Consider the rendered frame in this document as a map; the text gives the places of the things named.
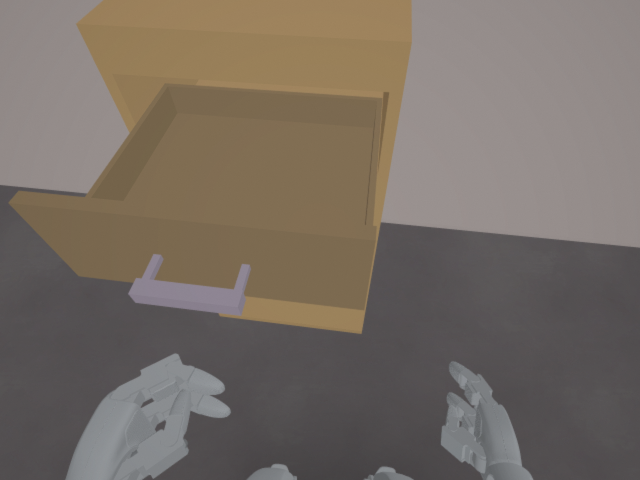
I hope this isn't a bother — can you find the drawer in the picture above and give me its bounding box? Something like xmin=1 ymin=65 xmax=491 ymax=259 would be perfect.
xmin=8 ymin=83 xmax=383 ymax=310

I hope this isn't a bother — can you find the cabinet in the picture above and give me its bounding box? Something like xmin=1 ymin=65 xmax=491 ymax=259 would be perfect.
xmin=76 ymin=0 xmax=412 ymax=334

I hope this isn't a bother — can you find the right robot hand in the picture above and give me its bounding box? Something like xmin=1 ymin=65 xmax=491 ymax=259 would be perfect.
xmin=441 ymin=361 xmax=522 ymax=478

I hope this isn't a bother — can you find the left robot hand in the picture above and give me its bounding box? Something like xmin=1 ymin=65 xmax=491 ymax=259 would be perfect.
xmin=65 ymin=353 xmax=231 ymax=480

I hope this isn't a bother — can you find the handle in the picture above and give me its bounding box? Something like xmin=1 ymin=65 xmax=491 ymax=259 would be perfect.
xmin=128 ymin=254 xmax=251 ymax=316

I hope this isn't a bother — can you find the robot right shin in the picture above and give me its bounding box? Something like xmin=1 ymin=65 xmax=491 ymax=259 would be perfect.
xmin=375 ymin=466 xmax=396 ymax=474

